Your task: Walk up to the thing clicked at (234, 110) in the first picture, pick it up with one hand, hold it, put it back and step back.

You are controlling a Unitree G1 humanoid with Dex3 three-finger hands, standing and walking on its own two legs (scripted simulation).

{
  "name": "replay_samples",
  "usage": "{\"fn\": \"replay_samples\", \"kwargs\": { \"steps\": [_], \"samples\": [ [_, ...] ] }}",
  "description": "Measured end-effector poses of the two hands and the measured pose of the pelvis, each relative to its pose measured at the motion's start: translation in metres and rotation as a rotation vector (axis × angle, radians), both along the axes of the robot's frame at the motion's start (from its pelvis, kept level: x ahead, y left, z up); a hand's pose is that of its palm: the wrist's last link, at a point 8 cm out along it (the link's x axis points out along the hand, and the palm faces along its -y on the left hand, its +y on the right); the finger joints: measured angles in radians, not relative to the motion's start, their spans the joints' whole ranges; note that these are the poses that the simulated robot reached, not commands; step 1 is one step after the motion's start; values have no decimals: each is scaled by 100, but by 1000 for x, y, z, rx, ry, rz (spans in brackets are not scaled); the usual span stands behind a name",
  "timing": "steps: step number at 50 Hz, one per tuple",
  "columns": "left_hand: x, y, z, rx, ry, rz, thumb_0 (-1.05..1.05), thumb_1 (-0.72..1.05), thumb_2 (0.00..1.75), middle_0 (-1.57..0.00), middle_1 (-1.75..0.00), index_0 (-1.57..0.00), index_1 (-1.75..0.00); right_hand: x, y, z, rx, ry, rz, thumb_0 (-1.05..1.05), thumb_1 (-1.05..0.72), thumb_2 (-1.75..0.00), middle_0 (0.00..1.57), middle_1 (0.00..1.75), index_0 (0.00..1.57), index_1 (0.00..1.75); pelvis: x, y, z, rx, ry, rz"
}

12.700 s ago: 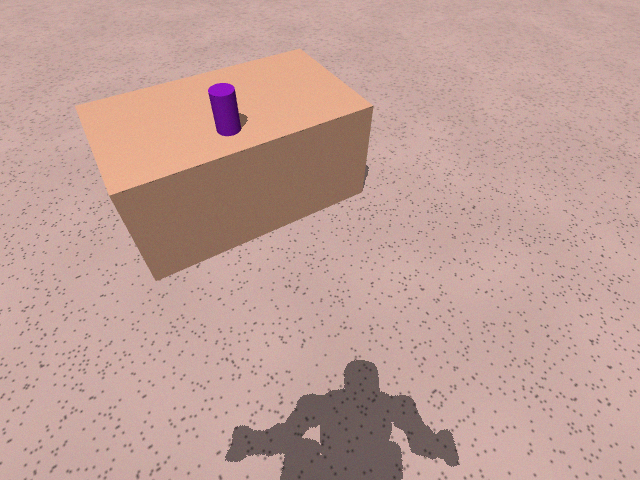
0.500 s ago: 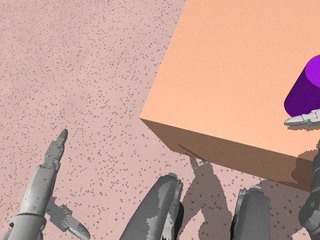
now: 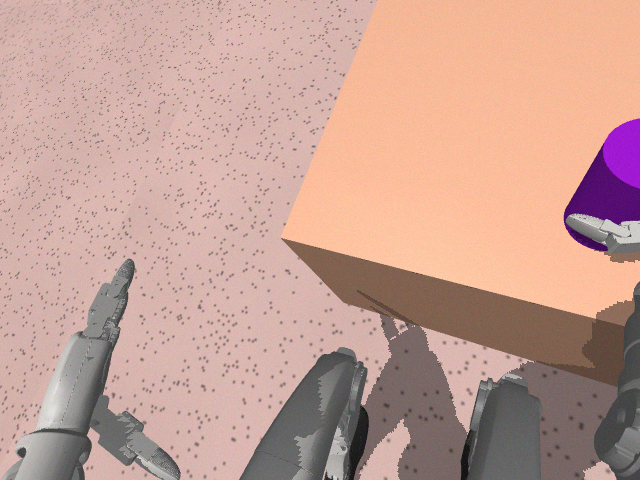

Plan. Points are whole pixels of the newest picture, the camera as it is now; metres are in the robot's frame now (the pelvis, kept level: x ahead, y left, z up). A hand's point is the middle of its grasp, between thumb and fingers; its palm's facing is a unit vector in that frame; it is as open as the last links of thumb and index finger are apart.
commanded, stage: settle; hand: right
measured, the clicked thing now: (624, 191) +0.49 -0.23 -0.05
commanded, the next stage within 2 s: lift in 0.88 s
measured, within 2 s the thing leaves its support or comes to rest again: leaves its support in 0.44 s
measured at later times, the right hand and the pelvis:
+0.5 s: hand (627, 204) +0.47 -0.22 -0.03, palm faces +0.21 +0.98 -0.01, open 11.4 cm; pelvis +0.01 +0.00 +0.02, yaw +0 degrees
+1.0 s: hand out of the picture +0.48 -0.24 +0.02, palm faces +0.22 +0.98 -0.01, open 11.5 cm; pelvis +0.01 +0.00 +0.05, yaw -1 degrees
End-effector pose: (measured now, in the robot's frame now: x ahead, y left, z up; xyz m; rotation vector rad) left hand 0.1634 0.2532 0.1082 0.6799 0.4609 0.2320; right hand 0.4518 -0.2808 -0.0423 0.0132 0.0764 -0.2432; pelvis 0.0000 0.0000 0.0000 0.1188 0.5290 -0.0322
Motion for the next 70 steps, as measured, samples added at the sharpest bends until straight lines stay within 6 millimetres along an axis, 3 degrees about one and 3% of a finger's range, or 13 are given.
{"fn": "replay_samples", "kwargs": {
  "steps": [7, 14, 26, 38, 53, 60, 70],
  "samples": [
    [1, 3, -2, -1, -1, 3, 0, -53, 6, -5, -5, -6, -5, -3, 3, -1, -1, -9, 6, 1, 47, -89, 65, 82, 70, 84, 0, 2, 0, -3, -2, 0],
    [3, 0, 14, 9, -36, -25, -1, -54, 6, -6, -5, -6, -6, -4, 5, 1, 5, 21, 13, 1, 52, -102, 60, 92, 65, 94, 0, 4, 5, -6, -13, -1],
    [5, 0, -1, -62, 43, 19, -1, -54, 7, -6, -5, -6, -6, -15, 8, 16, -8, 61, 26, 1, 55, -107, 61, 94, 65, 96, 6, 2, 24, -9, -33, -3],
    [15, -4, 12, -80, 41, 10, -1, -54, 7, -6, -5, -6, -6, -9, -1, 46, -4, 50, 11, 1, 55, -107, 60, 96, 64, 98, 12, -1, 44, -10, -58, -14],
    [17, -5, 16, -99, 54, 33, -1, -53, 6, -6, -5, -6, -5, -5, -5, 63, 10, 48, 22, 1, 55, -108, 57, 99, 62, 101, 16, -5, 56, -12, -70, -19],
    [20, -12, 25, -122, 37, 17, -1, -52, 6, -6, -5, -6, -5, -13, -3, 71, 12, 51, 22, 1, 56, -108, 58, 99, 62, 101, 19, -6, 65, -15, -86, -22],
    [20, -16, 17, -189, 78, 38, -1, -52, 5, -6, -5, -6, -5, -33, -2, 99, -13, 34, 25, 1, 56, -109, 58, 98, 62, 101, 24, -9, 80, -28, -122, -25]
  ]
}}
